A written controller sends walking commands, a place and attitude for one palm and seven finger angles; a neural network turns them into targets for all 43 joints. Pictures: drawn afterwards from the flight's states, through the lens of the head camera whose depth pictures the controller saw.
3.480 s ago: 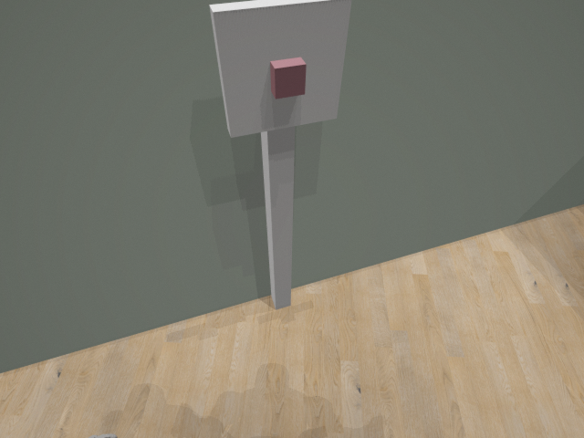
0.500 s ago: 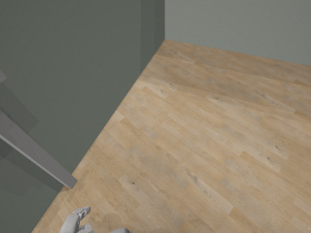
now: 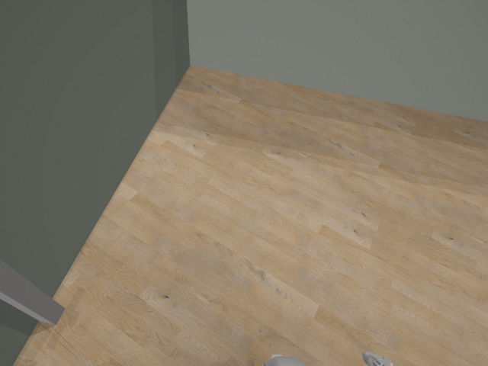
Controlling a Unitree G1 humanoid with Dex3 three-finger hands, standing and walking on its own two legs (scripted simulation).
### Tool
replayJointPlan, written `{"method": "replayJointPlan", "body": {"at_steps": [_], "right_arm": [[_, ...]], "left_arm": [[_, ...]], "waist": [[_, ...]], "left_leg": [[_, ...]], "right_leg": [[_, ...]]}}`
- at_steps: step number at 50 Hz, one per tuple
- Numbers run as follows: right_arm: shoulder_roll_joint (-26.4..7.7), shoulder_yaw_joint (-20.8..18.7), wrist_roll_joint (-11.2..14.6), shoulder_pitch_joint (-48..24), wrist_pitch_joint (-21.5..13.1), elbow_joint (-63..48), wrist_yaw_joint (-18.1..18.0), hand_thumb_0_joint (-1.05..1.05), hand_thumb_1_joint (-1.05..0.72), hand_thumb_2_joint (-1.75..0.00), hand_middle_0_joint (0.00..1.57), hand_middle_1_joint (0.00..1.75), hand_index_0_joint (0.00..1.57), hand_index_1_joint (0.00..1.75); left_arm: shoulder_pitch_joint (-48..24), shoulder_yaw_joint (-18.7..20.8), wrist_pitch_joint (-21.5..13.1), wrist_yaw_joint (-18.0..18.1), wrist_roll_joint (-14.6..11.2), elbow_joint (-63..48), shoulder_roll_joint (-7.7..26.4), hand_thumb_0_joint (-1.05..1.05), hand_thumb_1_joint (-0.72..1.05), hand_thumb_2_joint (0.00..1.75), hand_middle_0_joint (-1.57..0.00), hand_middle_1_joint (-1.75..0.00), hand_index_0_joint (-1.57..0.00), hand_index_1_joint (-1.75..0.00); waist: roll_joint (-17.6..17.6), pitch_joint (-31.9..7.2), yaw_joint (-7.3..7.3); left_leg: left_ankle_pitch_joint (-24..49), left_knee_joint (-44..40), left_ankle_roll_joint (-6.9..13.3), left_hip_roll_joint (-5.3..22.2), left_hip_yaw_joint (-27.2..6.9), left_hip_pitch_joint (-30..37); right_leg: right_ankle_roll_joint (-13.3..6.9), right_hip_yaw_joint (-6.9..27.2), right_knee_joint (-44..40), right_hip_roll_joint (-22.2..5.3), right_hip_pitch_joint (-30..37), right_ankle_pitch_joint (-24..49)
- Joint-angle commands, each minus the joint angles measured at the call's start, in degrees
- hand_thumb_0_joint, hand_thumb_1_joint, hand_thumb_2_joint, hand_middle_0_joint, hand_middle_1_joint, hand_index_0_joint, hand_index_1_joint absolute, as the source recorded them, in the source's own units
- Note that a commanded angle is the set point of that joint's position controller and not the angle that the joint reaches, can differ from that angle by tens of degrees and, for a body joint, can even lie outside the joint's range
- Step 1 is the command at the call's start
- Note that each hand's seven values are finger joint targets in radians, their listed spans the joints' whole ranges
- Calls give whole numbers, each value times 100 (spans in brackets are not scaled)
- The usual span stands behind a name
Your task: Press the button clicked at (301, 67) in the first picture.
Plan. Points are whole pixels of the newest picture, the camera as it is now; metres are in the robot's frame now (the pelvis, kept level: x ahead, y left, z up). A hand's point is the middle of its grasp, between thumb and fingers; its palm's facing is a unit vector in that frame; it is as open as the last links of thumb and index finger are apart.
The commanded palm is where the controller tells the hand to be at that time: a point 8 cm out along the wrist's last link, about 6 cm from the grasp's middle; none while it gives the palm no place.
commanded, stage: walk to a spot facing it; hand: left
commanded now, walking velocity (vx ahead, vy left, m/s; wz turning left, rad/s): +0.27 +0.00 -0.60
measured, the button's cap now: out of the picture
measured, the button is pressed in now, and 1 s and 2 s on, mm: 0 0 0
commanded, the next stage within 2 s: turn to face it in 1.30 s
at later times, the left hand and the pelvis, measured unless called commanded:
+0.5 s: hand (210, 310) +0.24 +0.08 -0.15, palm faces -0.30 -0.93 -0.22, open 7.4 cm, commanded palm none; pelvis +0.06 -0.06 -0.01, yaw -17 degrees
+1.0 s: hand (211, 264) +0.35 +0.10 -0.18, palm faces -0.39 -0.91 -0.13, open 7.4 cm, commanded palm none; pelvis +0.27 -0.07 +0.00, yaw -29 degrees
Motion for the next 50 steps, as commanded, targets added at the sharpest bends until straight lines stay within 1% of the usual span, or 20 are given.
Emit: {"method": "replayJointPlan", "body": {"at_steps": [1, 6, 12, 16, 18, 19, 20, 21, 23, 25, 27, 36, 39, 40, 41, 42, 44, 45, 47, 50], "right_arm": [[-996, -246, -31, 195, -167, -309, -80, 0, -90, -90, 20, 30, 20, 30], [-1012, -336, -29, 1045, -270, 77, -42, 0, -90, -90, 20, 30, 20, 30], [-1117, -422, -81, 1297, -289, 365, 30, 0, -90, -90, 20, 30, 20, 30], [-1194, -453, -107, 1249, -281, 475, 98, 0, -90, -90, 20, 30, 20, 30], [-1159, -420, -95, 1141, -267, 468, 126, 0, -90, -90, 20, 30, 20, 30], [-961, -353, -16, 1090, -283, 385, 186, 0, -90, -90, 20, 30, 20, 30], [-512, -197, 23, 783, -288, 50, 242, 0, -90, -90, 20, 30, 20, 30], [-742, -222, -8, 180, -250, -180, 209, 0, -90, -90, 20, 30, 20, 30], [-756, -280, -30, 79, -275, -3, 209, 0, -90, -90, 20, 30, 20, 30], [-671, -293, -93, 482, -212, 289, 234, 0, -90, -90, 20, 30, 20, 30], [-543, -298, -96, 763, -162, 422, 253, 0, -90, -90, 20, 30, 20, 30], [-360, -243, -24, -108, -325, 89, 371, 0, -90, -90, 20, 30, 20, 30], [-637, -321, -59, 1035, -421, 471, 258, 0, -90, -90, 20, 30, 20, 30], [-1141, -450, -130, 1882, -458, 702, 167, 0, -90, -90, 20, 30, 20, 30], [-1772, -560, -143, 2419, -443, 789, 132, 0, -90, -90, 20, 30, 20, 30], [-1490, -470, -99, 2173, -404, 838, 64, 0, -90, -90, 20, 30, 20, 30], [-831, -312, -59, 1228, -454, 600, 52, 0, -90, -90, 20, 30, 20, 30], [-577, -243, -61, 1121, -508, 614, 47, 0, -90, -90, 20, 30, 20, 30], [-414, -218, -33, 1012, -587, 679, 16, 0, -90, -90, 20, 30, 20, 30], [-274, -249, -13, 1193, -620, 766, -13, 0, -90, -90, 20, 30, 20, 30]], "left_arm": [[-100, 79, -186, -134, 15, -437, 355, 0, 90, 90, -20, -30, -20, -30], [-670, 10, -231, -207, 10, -550, 197, 0, 90, 90, -20, -30, -20, -30], [-1116, -57, -291, -250, 0, -628, -14, 0, 90, 90, -20, -30, -20, -30], [-1016, -67, -404, -208, -3, -606, -50, 0, 90, 90, -20, -30, -20, -30], [-235, -22, -486, -149, 2, -308, 102, 0, 90, 90, -20, -30, -20, -30], [586, 72, -573, -88, 16, -43, 574, 0, 90, 90, -20, -30, -20, -30], [1308, 218, -649, 9, -34, 174, 1401, 0, 90, 90, -20, -30, -20, -30], [1560, 221, -601, 108, -146, 233, 1474, 0, 90, 90, -20, -30, -20, -30], [716, 112, -650, 142, -126, 83, 1068, 0, 90, 90, -20, -30, -20, -30], [119, -61, -719, 141, -88, -22, 623, 0, 90, 90, -20, -30, -20, -30], [49, -96, -794, 147, -56, 16, 525, 0, 90, 90, -20, -30, -20, -30], [497, -109, -876, 197, -23, 444, 550, 0, 90, 90, -20, -30, -20, -30], [327, -78, -843, 186, -71, 481, 504, 0, 90, 90, -20, -30, -20, -30], [491, -92, -817, 142, -110, 434, 239, 0, 90, 90, -20, -30, -20, -30], [758, -155, -786, 80, -140, 338, -89, 0, 90, 90, -20, -30, -20, -30], [614, -136, -760, 137, -82, 344, 85, 0, 90, 90, -20, -30, -20, -30], [186, -113, -760, 37, -42, 410, 29, 0, 90, 90, -20, -30, -20, -30], [180, -110, -716, 9, -5, 468, -83, 0, 90, 90, -20, -30, -20, -30], [558, -117, -590, 3, 13, 595, -271, 0, 90, 90, -20, -30, -20, -30], [556, -63, -464, 13, 41, 526, -364, 0, 90, 90, -20, -30, -20, -30]], "waist": [[1230, -265, -196], [1108, 24, -517], [1309, 34, -632], [1287, -133, -503], [856, -456, -50], [-78, -909, 350], [-1807, -1065, 671], [-1242, -851, 748], [-798, -284, 385], [-377, 1, -93], [-456, 94, -273], [-440, 109, -122], [11, -256, -691], [1129, -871, -989], [2712, -1254, -993], [2587, -1216, -952], [1117, -114, -619], [826, 119, -479], [857, -102, -246], [759, -143, -174]], "left_leg": [[-439, -1857, 359, 1521, -863, 582], [-799, -2101, 520, 1863, -787, 1007], [-875, -2052, 408, 1979, -103, 854], [-345, -1518, 305, 2065, 228, 726], [14, -315, 24, 1749, 649, 198], [170, 1142, -234, 1411, 1140, -819], [-1958, 2917, -548, 604, 1010, -2729], [-1863, 3681, -475, 594, 157, -3187], [-848, 3900, -433, 894, -287, -3131], [-183, 3387, -548, 911, -191, -2441], [19, 2961, -619, 797, -54, -2099], [336, 829, -416, 474, 19, -1322], [568, -85, -309, 171, 151, 662], [-27, -532, -80, 930, -793, 1776], [-584, -1468, 309, 2377, -2795, 2423], [-1439, -2041, 241, 2598, -3332, 2075], [-1304, -2131, 305, 2271, -2227, 818], [-736, -2166, 184, 2059, -1709, 349], [135, -2105, 101, 1839, -808, 318], [744, -2127, 129, 1753, -276, 491]], "right_leg": [[142, -358, 1292, -509, -815, 449], [157, -578, 432, -861, -1075, 554], [69, -956, -1033, -930, -398, 436], [-89, -1233, -1971, -690, 489, 256], [-255, -1492, -2805, -405, 1914, 817], [-530, -707, -3310, -1011, 3444, 407], [-1161, 1822, -3985, -2601, 4361, 104], [-1477, 2646, -4308, -3008, 3897, 542], [-1366, 1890, -4447, -2596, 2954, -118], [-1114, 807, -4472, -2055, 2082, 833], [-1069, 347, -4501, -1809, 1754, 1446], [-1052, 413, -4240, -1769, 1976, 1877], [-801, 116, -2775, -1316, 1413, 2504], [-589, -204, -1267, -820, 818, 1878], [-330, -815, 661, -113, -292, -626], [-406, -204, 1648, -290, -649, -573], [-393, -150, 2008, -895, -943, 578], [-351, -152, 1873, -988, -700, 861], [-243, -246, 1701, -1020, -472, 1117], [-129, -299, 1560, -1055, -806, 1475]]}}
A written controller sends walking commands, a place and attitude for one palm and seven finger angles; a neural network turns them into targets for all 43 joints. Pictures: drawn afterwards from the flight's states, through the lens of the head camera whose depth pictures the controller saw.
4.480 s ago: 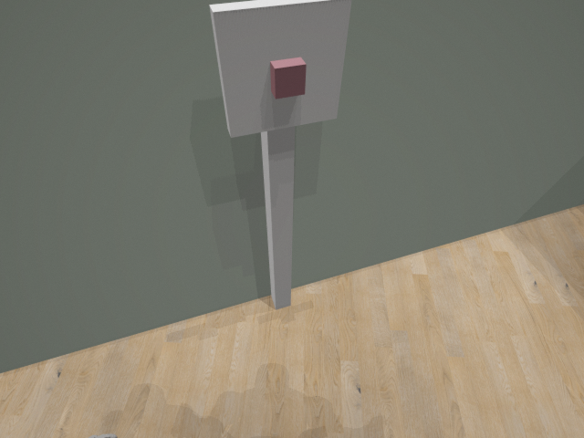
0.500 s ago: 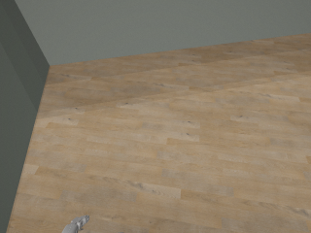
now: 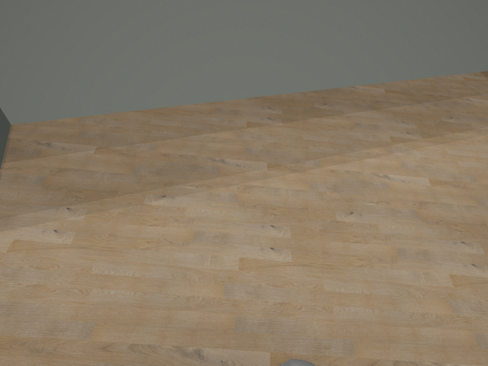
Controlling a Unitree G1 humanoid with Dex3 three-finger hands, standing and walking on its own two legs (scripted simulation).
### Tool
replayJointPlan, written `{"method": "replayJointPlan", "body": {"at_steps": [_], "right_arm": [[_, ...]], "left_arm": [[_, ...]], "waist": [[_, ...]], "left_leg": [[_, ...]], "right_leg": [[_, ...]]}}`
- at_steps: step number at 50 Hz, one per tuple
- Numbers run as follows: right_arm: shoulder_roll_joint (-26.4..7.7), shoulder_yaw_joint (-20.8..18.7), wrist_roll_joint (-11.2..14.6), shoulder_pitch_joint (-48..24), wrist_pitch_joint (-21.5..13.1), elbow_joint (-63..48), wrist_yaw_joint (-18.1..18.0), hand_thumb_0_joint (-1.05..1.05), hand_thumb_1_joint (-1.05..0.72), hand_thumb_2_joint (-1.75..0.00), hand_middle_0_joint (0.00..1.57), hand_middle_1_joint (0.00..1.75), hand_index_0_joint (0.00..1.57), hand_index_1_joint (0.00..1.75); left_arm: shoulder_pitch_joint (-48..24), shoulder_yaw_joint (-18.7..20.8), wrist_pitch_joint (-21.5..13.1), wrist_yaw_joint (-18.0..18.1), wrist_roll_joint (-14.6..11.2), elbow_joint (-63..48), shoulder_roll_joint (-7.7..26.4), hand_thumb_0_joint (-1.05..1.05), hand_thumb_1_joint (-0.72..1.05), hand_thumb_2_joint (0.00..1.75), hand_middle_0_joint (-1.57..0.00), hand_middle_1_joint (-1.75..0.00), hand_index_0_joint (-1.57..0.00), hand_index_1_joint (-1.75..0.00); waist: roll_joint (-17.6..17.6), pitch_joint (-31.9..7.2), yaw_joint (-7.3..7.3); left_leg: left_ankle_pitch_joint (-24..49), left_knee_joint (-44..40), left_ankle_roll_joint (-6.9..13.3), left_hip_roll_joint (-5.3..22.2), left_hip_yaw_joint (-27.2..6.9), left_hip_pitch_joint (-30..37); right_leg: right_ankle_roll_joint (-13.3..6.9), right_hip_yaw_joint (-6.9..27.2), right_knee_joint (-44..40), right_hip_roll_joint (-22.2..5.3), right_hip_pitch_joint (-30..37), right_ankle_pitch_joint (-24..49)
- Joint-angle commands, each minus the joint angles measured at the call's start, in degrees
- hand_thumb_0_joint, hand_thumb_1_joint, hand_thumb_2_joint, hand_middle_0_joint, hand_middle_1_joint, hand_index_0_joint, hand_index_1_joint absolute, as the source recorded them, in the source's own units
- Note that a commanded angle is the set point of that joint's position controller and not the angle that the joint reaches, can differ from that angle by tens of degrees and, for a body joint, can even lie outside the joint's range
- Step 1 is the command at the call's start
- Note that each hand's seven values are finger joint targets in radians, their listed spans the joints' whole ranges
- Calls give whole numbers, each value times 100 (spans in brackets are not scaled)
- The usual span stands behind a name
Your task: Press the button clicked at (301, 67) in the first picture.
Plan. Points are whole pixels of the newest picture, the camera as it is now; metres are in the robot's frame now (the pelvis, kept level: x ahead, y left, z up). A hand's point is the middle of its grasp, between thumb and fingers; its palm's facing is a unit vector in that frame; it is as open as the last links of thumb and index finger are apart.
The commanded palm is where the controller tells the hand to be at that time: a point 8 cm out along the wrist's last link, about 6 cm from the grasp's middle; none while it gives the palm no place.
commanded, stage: walk to a spot facing it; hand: left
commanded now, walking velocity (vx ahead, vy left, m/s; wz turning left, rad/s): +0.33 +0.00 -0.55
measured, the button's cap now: out of the picture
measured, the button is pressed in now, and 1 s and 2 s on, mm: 0 0 0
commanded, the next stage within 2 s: turn to face it in 0.30 s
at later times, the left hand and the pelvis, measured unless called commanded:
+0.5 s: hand (219, 255) +0.38 +0.08 -0.18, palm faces -0.25 -0.95 -0.18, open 7.4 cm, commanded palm none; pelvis +0.19 -0.05 -0.03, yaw -13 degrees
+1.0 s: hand (173, 283) +0.31 +0.17 -0.20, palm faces +0.09 -0.97 -0.20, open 7.4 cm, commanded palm none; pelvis +0.26 -0.03 -0.02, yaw +2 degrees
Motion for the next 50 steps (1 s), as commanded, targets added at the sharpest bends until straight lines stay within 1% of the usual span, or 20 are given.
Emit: {"method": "replayJointPlan", "body": {"at_steps": [1, 7, 15, 17, 19, 20, 21, 22, 23, 24, 25, 27, 29, 34, 40, 44, 45, 46, 47, 50], "right_arm": [[-589, -96, -2, 823, -61, 97, -27, 0, -90, -90, 20, 30, 20, 30], [-605, -62, 15, 1372, -57, 311, -49, 0, -90, -90, 20, 30, 20, 30], [-712, -45, -65, 1894, 82, 540, -31, 0, -90, -90, 20, 30, 20, 30], [-810, -95, -63, 1819, 104, 472, -31, 0, -90, -90, 20, 30, 20, 30], [-1057, -178, -25, 1588, 115, 333, -16, 0, -90, -90, 20, 30, 20, 30], [-1125, -187, 12, 1461, 130, 279, 4, 0, -90, -90, 20, 30, 20, 30], [-948, -135, 80, 1469, 148, 226, 72, 0, -90, -90, 20, 30, 20, 30], [-412, -43, 165, 1642, 145, 120, 52, 0, -90, -90, 20, 30, 20, 30], [-436, -23, 153, 1245, 177, 22, -13, 0, -90, -90, 20, 30, 20, 30], [-380, -30, 123, 1405, 206, 75, -23, 0, -90, -90, 20, 30, 20, 30], [-397, -33, 85, 1421, 277, 189, -18, 0, -90, -90, 20, 30, 20, 30], [-201, 35, 17, 1299, 449, 400, -11, 0, -90, -90, 20, 30, 20, 30], [-60, 82, 25, 1716, 615, 568, 4, 0, -90, -90, 20, 30, 20, 30], [-207, 21, -13, 1068, 738, 248, 117, 0, -90, -90, 20, 30, 20, 30], [-417, -46, -7, -35, 712, -315, 238, 0, -90, -90, 20, 30, 20, 30], [-687, -123, -32, 217, 664, -449, 259, 0, -90, -90, 20, 30, 20, 30], [-1115, -226, -59, 536, 612, -462, 243, 0, -90, -90, 20, 30, 20, 30], [-1682, -337, -70, 775, 592, -521, 217, 0, -90, -90, 20, 30, 20, 30], [-1698, -344, -68, 1026, 589, -335, 127, 0, -90, -90, 20, 30, 20, 30], [-1441, -264, -38, 116, 520, -615, 62, 0, -90, -90, 20, 30, 20, 30]], "left_arm": [[44, 42, -2, -8, 10, -399, 6, 0, 90, 90, -20, -30, -20, -30], [-745, 51, 54, -80, 15, -710, -19, 0, 90, 90, -20, -30, -20, -30], [-1977, -76, -28, -122, -30, -1149, -124, 0, 90, 90, -20, -30, -20, -30], [-1784, -51, -62, -110, -25, -1151, -24, 0, 90, 90, -20, -30, -20, -30], [-1067, -6, -135, -85, -14, -995, 140, 0, 90, 90, -20, -30, -20, -30], [-385, 29, -208, -47, 10, -811, 305, 0, 90, 90, -20, -30, -20, -30], [350, 101, -287, 25, 31, -567, 674, 0, 90, 90, -20, -30, -20, -30], [879, 200, -363, 132, -22, -442, 1222, 0, 90, 90, -20, -30, -20, -30], [886, 164, -323, 189, -182, -434, 1419, 0, 90, 90, -20, -30, -20, -30], [444, 104, -343, 221, -166, -527, 1277, 0, 90, 90, -20, -30, -20, -30], [14, 15, -346, 238, -173, -606, 1016, 0, 90, 90, -20, -30, -20, -30], [-559, -141, -392, 304, -154, -642, 536, 0, 90, 90, -20, -30, -20, -30], [-951, -225, -412, 310, -113, -671, 390, 0, 90, 90, -20, -30, -20, -30], [-925, -142, -260, 308, -101, -788, 390, 0, 90, 90, -20, -30, -20, -30], [-634, 12, -125, 332, -43, -871, 763, 0, 90, 90, -20, -30, -20, -30], [-531, 84, -48, 296, -97, -959, 895, 0, 90, 90, -20, -30, -20, -30], [-479, 95, -10, 271, -135, -1064, 750, 0, 90, 90, -20, -30, -20, -30], [-662, -11, 6, 236, -163, -1368, 431, 0, 90, 90, -20, -30, -20, -30], [-1047, -34, 77, 289, -64, -1455, 558, 0, 90, 90, -20, -30, -20, -30], [-916, 51, 50, 225, -88, -1301, 557, 0, 90, 90, -20, -30, -20, -30]], "waist": [[652, -1, -100], [813, 236, -251], [982, 639, -542], [1021, 434, -393], [1121, -154, -44], [1102, -617, 281], [527, -1116, 595], [-678, -1874, 610], [-324, -1833, 594], [-471, -1758, 315], [-469, -1324, 136], [261, -399, -227], [-5, -378, -600], [-408, -129, -440], [-458, -81, -68], [2, -492, -246], [1026, -751, -413], [2438, -658, -523], [1880, -840, -734], [1003, -704, -304]], "left_leg": [[611, -1784, -102, 1626, -975, 508], [1716, -1663, -96, 1608, -425, 1290], [3193, -1247, 107, 1691, 263, 1728], [4402, -665, 90, 1766, 446, 1797], [5485, 403, -37, 1720, 643, 1926], [5365, 1371, -192, 1581, 692, 1633], [3980, 2640, -361, 1400, 543, 302], [-1727, 4468, -699, 386, 254, -1680], [-2350, 5337, -663, 183, -658, -1922], [-1801, 5370, -659, 313, -1208, -1894], [-1501, 5313, -678, 421, -1276, -1834], [-987, 4672, -652, 588, -1341, -1392], [-812, 3878, -705, 582, -1338, -903], [-571, 3251, -773, 406, -1047, -1186], [-989, 2058, -720, 279, -763, -1246], [-59, 407, -583, 127, -668, -200], [1224, -287, -208, 814, -1728, 508], [3349, -752, 581, 2155, -3429, 1012], [3056, -851, 877, 2240, -3737, 851], [2376, -738, 559, 1489, -2776, 589]], "right_leg": [[129, 180, 6, -367, -924, 606], [246, -125, -759, -400, -1663, 869], [-23, -783, -2723, -76, -1160, 517], [-198, -910, -3034, 154, -648, 248], [-366, -1122, -3415, 486, 304, 167], [-418, -1188, -3879, 592, 1388, 518], [-562, -618, -4135, 68, 3127, 1527], [-1311, 1933, -4052, -1941, 4790, 4123], [-1704, 2038, -4307, -2376, 4333, 6005], [-1542, 1663, -4463, -2218, 3873, 5538], [-1390, 1501, -4727, -2120, 3164, 4734], [-994, 520, -5142, -1694, 1514, 4121], [-786, -261, -5296, -1471, 831, 3516], [-762, -449, -5604, -1444, 814, 1817], [-779, -552, -5160, -1847, 1504, 1673], [-334, -1003, -3893, -1697, 1537, 1670], [35, -1220, -2854, -1259, 814, 764], [487, -1239, -1492, -477, -500, -2069], [437, -416, -557, -318, -619, -2304], [473, 13, -143, -383, -788, -1013]]}}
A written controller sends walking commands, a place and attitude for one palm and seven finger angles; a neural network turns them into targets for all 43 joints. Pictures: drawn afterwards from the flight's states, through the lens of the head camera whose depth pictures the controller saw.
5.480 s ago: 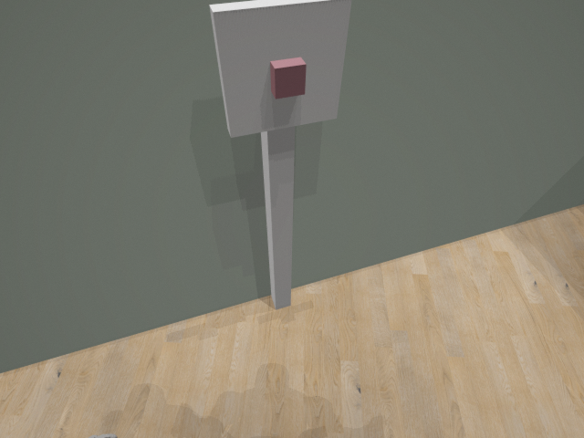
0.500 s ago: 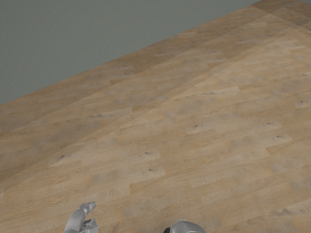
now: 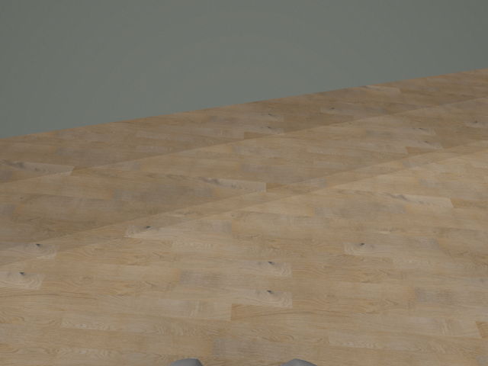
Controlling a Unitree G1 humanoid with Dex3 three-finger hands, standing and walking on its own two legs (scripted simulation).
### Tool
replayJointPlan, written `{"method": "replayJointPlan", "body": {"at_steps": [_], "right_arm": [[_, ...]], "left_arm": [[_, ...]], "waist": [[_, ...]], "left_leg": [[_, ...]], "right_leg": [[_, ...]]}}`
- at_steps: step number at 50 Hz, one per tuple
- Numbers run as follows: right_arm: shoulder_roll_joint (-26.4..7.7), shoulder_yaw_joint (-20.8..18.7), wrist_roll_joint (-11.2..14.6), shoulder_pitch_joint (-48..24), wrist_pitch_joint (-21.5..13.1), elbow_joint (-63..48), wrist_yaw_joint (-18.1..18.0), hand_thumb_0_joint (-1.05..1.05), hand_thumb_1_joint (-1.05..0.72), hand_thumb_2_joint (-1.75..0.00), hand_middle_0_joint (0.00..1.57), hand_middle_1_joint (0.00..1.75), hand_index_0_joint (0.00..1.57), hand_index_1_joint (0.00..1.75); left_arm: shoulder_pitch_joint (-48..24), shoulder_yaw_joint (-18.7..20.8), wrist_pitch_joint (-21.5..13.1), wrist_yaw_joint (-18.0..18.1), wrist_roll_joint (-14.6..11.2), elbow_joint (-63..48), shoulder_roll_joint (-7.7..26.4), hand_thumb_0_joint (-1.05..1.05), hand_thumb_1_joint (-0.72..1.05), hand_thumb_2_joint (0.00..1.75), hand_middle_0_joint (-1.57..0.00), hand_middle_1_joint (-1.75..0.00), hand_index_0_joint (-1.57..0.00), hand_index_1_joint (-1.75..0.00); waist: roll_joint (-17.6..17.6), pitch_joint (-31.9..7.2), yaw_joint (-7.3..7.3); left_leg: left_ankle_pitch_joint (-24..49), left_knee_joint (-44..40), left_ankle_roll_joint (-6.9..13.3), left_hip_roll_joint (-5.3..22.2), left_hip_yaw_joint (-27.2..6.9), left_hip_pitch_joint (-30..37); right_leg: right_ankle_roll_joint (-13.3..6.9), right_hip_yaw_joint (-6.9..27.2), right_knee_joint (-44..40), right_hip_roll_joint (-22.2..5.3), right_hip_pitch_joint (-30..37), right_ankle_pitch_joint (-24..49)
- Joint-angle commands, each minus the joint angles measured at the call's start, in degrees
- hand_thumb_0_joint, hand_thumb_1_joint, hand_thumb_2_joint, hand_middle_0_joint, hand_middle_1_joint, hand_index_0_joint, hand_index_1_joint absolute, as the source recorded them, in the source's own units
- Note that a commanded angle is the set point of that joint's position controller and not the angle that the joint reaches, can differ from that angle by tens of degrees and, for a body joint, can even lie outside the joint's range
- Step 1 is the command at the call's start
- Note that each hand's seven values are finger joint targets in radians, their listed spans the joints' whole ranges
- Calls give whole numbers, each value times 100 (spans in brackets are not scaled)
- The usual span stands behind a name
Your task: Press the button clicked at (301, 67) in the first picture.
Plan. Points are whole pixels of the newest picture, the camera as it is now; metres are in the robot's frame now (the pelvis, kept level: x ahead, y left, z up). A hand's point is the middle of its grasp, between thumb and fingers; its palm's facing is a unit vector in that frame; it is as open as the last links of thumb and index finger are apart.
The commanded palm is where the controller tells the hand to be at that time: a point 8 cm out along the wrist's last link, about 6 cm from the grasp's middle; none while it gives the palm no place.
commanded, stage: turn to face it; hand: left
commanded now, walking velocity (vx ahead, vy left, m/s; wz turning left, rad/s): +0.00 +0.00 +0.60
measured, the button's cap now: out of the picture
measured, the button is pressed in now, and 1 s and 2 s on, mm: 0 0 0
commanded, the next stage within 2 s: none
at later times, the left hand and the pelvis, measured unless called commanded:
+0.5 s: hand out of the picture +0.04 +0.15 -0.13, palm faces +0.30 -0.91 -0.27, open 7.4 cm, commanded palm none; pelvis -0.01 -0.06 +0.01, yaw +17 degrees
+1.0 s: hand out of the picture -0.11 +0.20 -0.16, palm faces +0.60 -0.76 -0.25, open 7.4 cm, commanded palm none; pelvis -0.03 -0.02 +0.01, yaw +35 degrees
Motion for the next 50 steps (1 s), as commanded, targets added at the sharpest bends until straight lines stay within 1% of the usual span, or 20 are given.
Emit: {"method": "replayJointPlan", "body": {"at_steps": [1, 4, 12, 16, 17, 18, 19, 20, 21, 23, 25, 33, 36, 38, 39, 40, 41, 44, 46, 50], "right_arm": [[-1056, -213, 16, 212, -125, -339, -144, 0, -90, -90, 20, 30, 20, 30], [-1110, -237, 34, 298, -131, -312, -139, 0, -90, -90, 20, 30, 20, 30], [-1309, -377, -4, 218, 19, -346, -61, 0, -90, -90, 20, 30, 20, 30], [-1336, -435, 16, -145, 82, -498, -23, 0, -90, -90, 20, 30, 20, 30], [-1231, -437, 49, -204, 96, -570, -7, 0, -90, -90, 20, 30, 20, 30], [-899, -389, 99, -136, 109, -646, 30, 0, -90, -90, 20, 30, 20, 30], [-557, -316, 76, -208, 103, -854, 52, 0, -90, -90, 20, 30, 20, 30], [-935, -391, -11, -274, 156, -793, 51, 0, -90, -90, 20, 30, 20, 30], [-863, -405, 3, -252, 214, -746, 67, 0, -90, -90, 20, 30, 20, 30], [-810, -355, -9, -80, 237, -479, 144, 0, -90, -90, 20, 30, 20, 30], [-745, -315, 22, -57, 249, -435, 167, 0, -90, -90, 20, 30, 20, 30], [-645, -166, 72, -768, 214, -626, 183, 0, -90, -90, 20, 30, 20, 30], [-645, -138, 100, -640, 138, -636, 158, 0, -90, -90, 20, 30, 20, 30], [-858, -191, 69, -181, 81, -548, 137, 0, -90, -90, 20, 30, 20, 30], [-1351, -317, 37, 229, 13, -483, 113, 0, -90, -90, 20, 30, 20, 30], [-2007, -483, 42, 683, -11, -438, 68, 0, -90, -90, 20, 30, 20, 30], [-2018, -473, 89, 1042, 14, -234, 7, 0, -90, -90, 20, 30, 20, 30], [-1481, -322, 40, 166, -13, -442, -101, 0, -90, -90, 20, 30, 20, 30], [-1356, -264, 42, -188, -40, -556, -89, 0, -90, -90, 20, 30, 20, 30], [-1394, -298, 32, -44, -16, -511, -69, 0, -90, -90, 20, 30, 20, 30]], "left_arm": [[-154, 76, -218, -29, -20, -572, 404, 0, 90, 90, -20, -30, -20, -30], [-98, 68, -175, -7, -42, -562, 411, 0, 90, 90, -20, -30, -20, -30], [-357, 36, -158, 29, -74, -826, 390, 0, 90, 90, -20, -30, -20, -30], [186, 35, -235, 56, -109, -781, 493, 0, 90, 90, -20, -30, -20, -30], [414, 71, -270, 76, -108, -744, 584, 0, 90, 90, -20, -30, -20, -30], [615, 145, -323, 116, -32, -753, 992, 0, 90, 90, -20, -30, -20, -30], [496, 210, -327, 133, 44, -847, 1512, 0, 90, 90, -20, -30, -20, -30], [259, 160, -316, 148, -17, -963, 1397, 0, 90, 90, -20, -30, -20, -30], [-141, 149, -303, 166, -16, -1045, 1237, 0, 90, 90, -20, -30, -20, -30], [-556, 3, -347, 121, -12, -1109, 865, 0, 90, 90, -20, -30, -20, -30], [-326, -17, -380, 117, -4, -1053, 836, 0, 90, 90, -20, -30, -20, -30], [416, 65, -308, 85, 36, -748, 1207, 0, 90, 90, -20, -30, -20, -30], [406, 119, -271, 77, 41, -678, 1263, 0, 90, 90, -20, -30, -20, -30], [337, 146, -235, 45, -32, -694, 1257, 0, 90, 90, -20, -30, -20, -30], [361, 137, -215, 13, -71, -793, 1079, 0, 90, 90, -20, -30, -20, -30], [99, 10, -221, -41, -93, -1107, 636, 0, 90, 90, -20, -30, -20, -30], [-341, -46, -129, 27, -17, -1222, 718, 0, 90, 90, -20, -30, -20, -30], [-411, 38, -150, 0, -56, -972, 695, 0, 90, 90, -20, -30, -20, -30], [-129, 45, -128, -42, -46, -839, 701, 0, 90, 90, -20, -30, -20, -30], [-270, 26, -105, -17, -53, -921, 664, 0, 90, 90, -20, -30, -20, -30]], "waist": [[814, -947, -70], [830, -1036, -124], [1102, -835, -230], [1149, -964, 36], [961, -1002, 157], [-112, -1035, 267], [-1696, -695, 303], [-1312, -597, 246], [-1191, -420, 20], [-709, -33, -199], [-883, -162, -117], [-1049, -400, 305], [-1132, -662, 283], [-780, -912, 12], [325, -1264, -233], [2104, -1307, -514], [1633, -1360, -647], [1220, -798, -281], [1047, -727, -79], [913, -695, -171]], "left_leg": [[2965, -1821, 530, 1450, -1781, 1420], [3277, -1793, 569, 1290, -1697, 1574], [2253, -1814, 630, 1125, -2321, 1142], [2169, -1430, 408, 809, -2503, 577], [1658, -1201, 195, 615, -2423, 49], [436, -292, -204, 79, -1945, -958], [-1422, 1164, -663, -683, -840, -1872], [-1401, 2196, -571, -300, -1186, -1531], [-1182, 2729, -580, -222, -1138, -1457], [-424, 3224, -707, -24, -875, -1470], [-313, 3097, -806, 7, -683, -1396], [-772, 1097, -788, -16, -152, -760], [-694, 96, -667, -71, 13, -220], [412, -1151, -557, -99, 34, 803], [1766, -1596, -194, 648, -929, 2033], [4401, -1607, 687, 2205, -2878, 2783], [4646, -1508, 971, 2362, -2718, 2589], [3808, -1554, 659, 1453, -1926, 1609], [3295, -1699, 519, 1153, -1677, 1302], [2779, -1819, 632, 1127, -2031, 1357]], "right_leg": [[186, 858, 1043, -99, -1032, 731], [268, 877, 553, -20, -797, 743], [260, 834, -904, 256, -145, 453], [157, 712, -2532, 491, 1012, 1125], [106, 724, -3341, 370, 1719, 1631], [-193, 1677, -4214, -646, 2544, 1330], [-837, 3092, -4537, -2198, 2355, 1664], [-1030, 2826, -4550, -2321, 1382, 1444], [-996, 2639, -4524, -2043, 1045, 1401], [-815, 1395, -4141, -1384, 1011, 2317], [-789, 926, -3954, -1298, 1310, 3079], [-896, 504, -3560, -1567, 2022, 4092], [-824, 332, -3115, -1647, 2156, 4463], [-455, -48, -2347, -1496, 1725, 4129], [-95, -246, -1205, -1141, 649, 3087], [338, -186, 77, -339, -1089, -673], [274, 519, 723, -323, -1194, -828], [294, 876, 1068, -267, -1024, 282], [306, 829, 784, -174, -682, 637], [340, 845, 69, 4, -553, 636]]}}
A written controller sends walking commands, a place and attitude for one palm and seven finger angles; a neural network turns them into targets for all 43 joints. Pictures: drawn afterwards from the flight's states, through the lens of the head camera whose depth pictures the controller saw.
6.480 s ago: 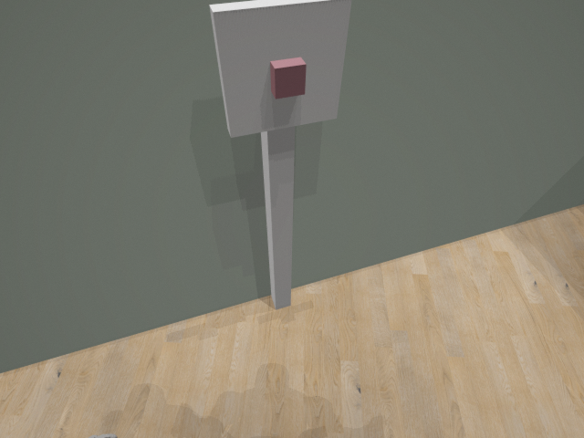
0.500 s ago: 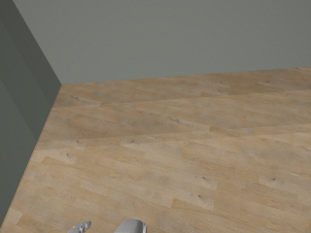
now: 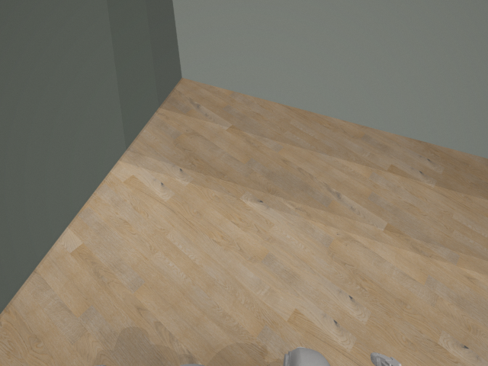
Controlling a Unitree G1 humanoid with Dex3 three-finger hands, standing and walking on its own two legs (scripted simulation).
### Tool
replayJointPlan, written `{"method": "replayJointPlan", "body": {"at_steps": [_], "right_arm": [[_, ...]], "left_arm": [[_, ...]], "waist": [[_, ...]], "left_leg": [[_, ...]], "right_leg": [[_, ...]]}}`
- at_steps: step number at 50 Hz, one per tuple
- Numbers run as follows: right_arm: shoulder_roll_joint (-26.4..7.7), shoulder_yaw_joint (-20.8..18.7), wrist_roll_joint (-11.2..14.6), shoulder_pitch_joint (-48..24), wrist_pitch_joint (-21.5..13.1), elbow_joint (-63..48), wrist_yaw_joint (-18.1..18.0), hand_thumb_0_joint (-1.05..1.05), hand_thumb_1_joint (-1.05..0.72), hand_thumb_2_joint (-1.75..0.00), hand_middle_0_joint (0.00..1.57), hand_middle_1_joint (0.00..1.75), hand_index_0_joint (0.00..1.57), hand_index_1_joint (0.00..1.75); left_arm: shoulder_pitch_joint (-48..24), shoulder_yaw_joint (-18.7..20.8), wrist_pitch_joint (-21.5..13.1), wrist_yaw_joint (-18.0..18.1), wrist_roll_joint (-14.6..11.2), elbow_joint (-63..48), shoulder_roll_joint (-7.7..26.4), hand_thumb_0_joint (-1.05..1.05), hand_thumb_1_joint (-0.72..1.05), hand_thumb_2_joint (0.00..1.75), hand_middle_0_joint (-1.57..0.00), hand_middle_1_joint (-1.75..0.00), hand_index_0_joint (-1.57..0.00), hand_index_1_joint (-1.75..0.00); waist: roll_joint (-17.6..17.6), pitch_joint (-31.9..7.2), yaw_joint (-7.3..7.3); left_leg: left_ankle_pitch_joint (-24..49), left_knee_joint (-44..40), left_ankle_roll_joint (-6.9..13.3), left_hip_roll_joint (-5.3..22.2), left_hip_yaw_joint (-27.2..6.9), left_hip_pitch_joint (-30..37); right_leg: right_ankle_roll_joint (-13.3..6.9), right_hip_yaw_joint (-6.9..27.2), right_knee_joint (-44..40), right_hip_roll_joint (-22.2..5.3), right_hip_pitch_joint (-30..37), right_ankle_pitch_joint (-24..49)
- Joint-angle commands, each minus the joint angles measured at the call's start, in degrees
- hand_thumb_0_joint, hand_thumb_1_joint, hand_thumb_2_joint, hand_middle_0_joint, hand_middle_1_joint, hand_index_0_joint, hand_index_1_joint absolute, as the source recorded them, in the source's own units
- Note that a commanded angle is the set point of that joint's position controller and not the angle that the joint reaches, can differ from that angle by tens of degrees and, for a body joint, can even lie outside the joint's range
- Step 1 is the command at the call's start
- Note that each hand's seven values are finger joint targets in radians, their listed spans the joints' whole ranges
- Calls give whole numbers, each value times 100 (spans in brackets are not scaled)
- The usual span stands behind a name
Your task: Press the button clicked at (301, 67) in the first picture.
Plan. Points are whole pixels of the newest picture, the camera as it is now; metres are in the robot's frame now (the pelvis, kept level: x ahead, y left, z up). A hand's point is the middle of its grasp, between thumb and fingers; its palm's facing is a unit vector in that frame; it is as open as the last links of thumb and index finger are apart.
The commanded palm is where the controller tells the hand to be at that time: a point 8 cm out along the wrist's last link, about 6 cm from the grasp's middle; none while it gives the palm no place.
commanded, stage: turn to face it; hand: left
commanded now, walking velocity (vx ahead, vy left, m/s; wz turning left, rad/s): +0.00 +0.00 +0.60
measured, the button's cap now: out of the picture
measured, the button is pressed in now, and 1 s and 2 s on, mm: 0 0 0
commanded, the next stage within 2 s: none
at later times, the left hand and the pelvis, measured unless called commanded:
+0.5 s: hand out of the picture +0.02 +0.18 -0.15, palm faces +0.31 -0.91 -0.26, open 7.4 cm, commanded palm none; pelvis +0.00 -0.03 +0.00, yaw +20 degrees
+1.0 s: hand out of the picture -0.04 +0.26 -0.16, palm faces +0.60 -0.76 -0.24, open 7.4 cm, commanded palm none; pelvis -0.01 +0.02 +0.01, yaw +37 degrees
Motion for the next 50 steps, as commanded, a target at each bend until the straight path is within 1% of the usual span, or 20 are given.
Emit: {"method": "replayJointPlan", "body": {"at_steps": [1, 7, 10, 11, 12, 13, 14, 15, 17, 18, 27, 30, 31, 32, 33, 34, 36, 37, 39, 50], "right_arm": [[-1209, -335, -22, 314, -66, -282, -77, 0, -90, -90, 20, 30, 20, 30], [-1240, -412, -54, 255, -6, -323, -60, 0, -90, -90, 20, 30, 20, 30], [-1169, -436, -13, 112, 22, -380, -44, 0, -90, -90, 20, 30, 20, 30], [-1014, -417, 31, 128, 16, -414, -22, 0, -90, -90, 20, 30, 20, 30], [-630, -355, 80, 251, 5, -506, 19, 0, -90, -90, 20, 30, 20, 30], [-586, -359, 20, 281, 12, -618, 11, 0, -90, -90, 20, 30, 20, 30], [-788, -399, -39, 159, 90, -533, 18, 0, -90, -90, 20, 30, 20, 30], [-762, -409, -33, 158, 138, -434, 49, 0, -90, -90, 20, 30, 20, 30], [-659, -364, -36, 301, 172, -235, 123, 0, -90, -90, 20, 30, 20, 30], [-619, -332, -25, 324, 178, -213, 142, 0, -90, -90, 20, 30, 20, 30], [-474, -159, 48, -390, 116, -396, 163, 0, -90, -90, 20, 30, 20, 30], [-624, -188, 33, 55, 42, -325, 133, 0, -90, -90, 20, 30, 20, 30], [-878, -256, 13, 370, -7, -256, 138, 0, -90, -90, 20, 30, 20, 30], [-1603, -440, -32, 867, -74, -234, 93, 0, -90, -90, 20, 30, 20, 30], [-1924, -493, 34, 1314, -43, -79, 55, 0, -90, -90, 20, 30, 20, 30], [-1755, -464, 43, 1419, -76, 26, -39, 0, -90, -90, 20, 30, 20, 30], [-1368, -344, 5, 723, -90, -166, -119, 0, -90, -90, 20, 30, 20, 30], [-1245, -291, -9, 440, -101, -256, -118, 0, -90, -90, 20, 30, 20, 30], [-1188, -264, 4, 267, -128, -304, -111, 0, -90, -90, 20, 30, 20, 30], [-1174, -370, -32, 719, -76, -232, -98, 0, -90, -90, 20, 30, 20, 30]], "left_arm": [[-283, 30, -192, 44, -23, -603, 335, 0, 90, 90, -20, -30, -20, -30], [-318, -6, -260, 86, -67, -763, 230, 0, 90, 90, -20, -30, -20, -30], [125, 20, -336, 125, -95, -693, 314, 0, 90, 90, -20, -30, -20, -30], [348, 49, -396, 145, -70, -673, 520, 0, 90, 90, -20, -30, -20, -30], [482, 150, -450, 192, 25, -662, 1002, 0, 90, 90, -20, -30, -20, -30], [348, 127, -406, 178, 33, -760, 1247, 0, 90, 90, -20, -30, -20, -30], [200, 131, -426, 203, -1, -787, 1035, 0, 90, 90, -20, -30, -20, -30], [-108, 79, -414, 194, -8, -828, 888, 0, 90, 90, -20, -30, -20, -30], [-496, -19, -421, 179, -1, -887, 572, 0, 90, 90, -20, -30, -20, -30], [-409, -31, -445, 178, 6, -865, 532, 0, 90, 90, -20, -30, -20, -30], [479, 95, -356, 151, 65, -468, 977, 0, 90, 90, -20, -30, -20, -30], [377, 136, -315, 124, 15, -439, 1019, 0, 90, 90, -20, -30, -20, -30], [368, 118, -296, 100, -31, -450, 937, 0, 90, 90, -20, -30, -20, -30], [337, 83, -286, 44, -77, -695, 573, 0, 90, 90, -20, -30, -20, -30], [-56, -42, -271, 65, -27, -929, 359, 0, 90, 90, -20, -30, -20, -30], [-353, -21, -198, 142, -17, -885, 410, 0, 90, 90, -20, -30, -20, -30], [-473, 17, -223, 87, -41, -720, 438, 0, 90, 90, -20, -30, -20, -30], [-302, 35, -213, 60, -28, -605, 422, 0, 90, 90, -20, -30, -20, -30], [-65, 34, -189, 41, -21, -499, 427, 0, 90, 90, -20, -30, -20, -30], [-718, 11, -225, 104, -42, -828, 364, 0, 90, 90, -20, -30, -20, -30]], "waist": [[830, -824, -287], [1106, -970, -250], [938, -1083, -1], [491, -1153, 114], [-941, -1212, 154], [-1411, -1091, 116], [-1335, -906, 104], [-1081, -588, -52], [-658, -320, -258], [-792, -370, -239], [-1302, -696, 227], [-1038, -985, -31], [-442, -1204, -234], [1371, -1538, -530], [1839, -1604, -694], [1691, -1660, -767], [1225, -1061, -487], [952, -920, -301], [895, -926, -172], [912, -890, -374]], "left_leg": [[2412, -1009, 702, 1398, -1539, 838], [2589, -728, 707, 1229, -2103, 585], [2320, -318, 444, 925, -2204, -2], [1664, 66, 178, 663, -2061, -505], [-197, 1166, -300, -63, -1114, -1666], [-1914, 2462, -534, -411, -482, -2005], [-1807, 3254, -505, -81, -709, -1843], [-1452, 3794, -535, 7, -616, -1835], [-801, 4111, -646, 193, -370, -1840], [-727, 4035, -697, 211, -257, -1830], [-1126, 1533, -649, 153, 498, -984], [-185, 128, -534, 46, 686, -67], [767, -611, -392, 243, 377, 917], [3051, -694, 352, 1783, -1636, 2168], [4884, -648, 1027, 2582, -2302, 2203], [4811, -571, 1040, 2413, -2221, 1999], [3949, -669, 810, 1843, -1699, 1279], [3748, -744, 651, 1594, -1422, 1083], [3509, -850, 557, 1367, -1188, 992], [2920, -882, 789, 1250, -2247, 1157]], "right_leg": [[3, 174, -493, 75, -153, 87], [-88, 168, -1815, 409, 598, -22], [-160, 103, -3313, 502, 1718, 920], [-217, 349, -4149, 202, 2449, 1410], [-649, 1646, -4651, -1243, 3257, 1633], [-1288, 2270, -4640, -2301, 2746, 2236], [-1420, 2053, -4683, -2152, 2088, 2117], [-1392, 1751, -4694, -1824, 1731, 1864], [-1218, 692, -4433, -1328, 1670, 2343], [-1187, 437, -4348, -1259, 1793, 2723], [-1185, -260, -3693, -1467, 2543, 4234], [-849, -684, -2939, -1381, 2386, 4074], [-598, -793, -2054, -1273, 1741, 3615], [-115, -1007, -674, -487, -1, 713], [-33, -438, 184, -171, -642, -1533], [-80, 103, 584, -222, -714, -1283], [-47, 229, 810, -241, -715, -457], [-33, 220, 779, -206, -560, -116], [2, 206, 561, -131, -367, 209], [40, 400, -695, 196, -279, 71]]}}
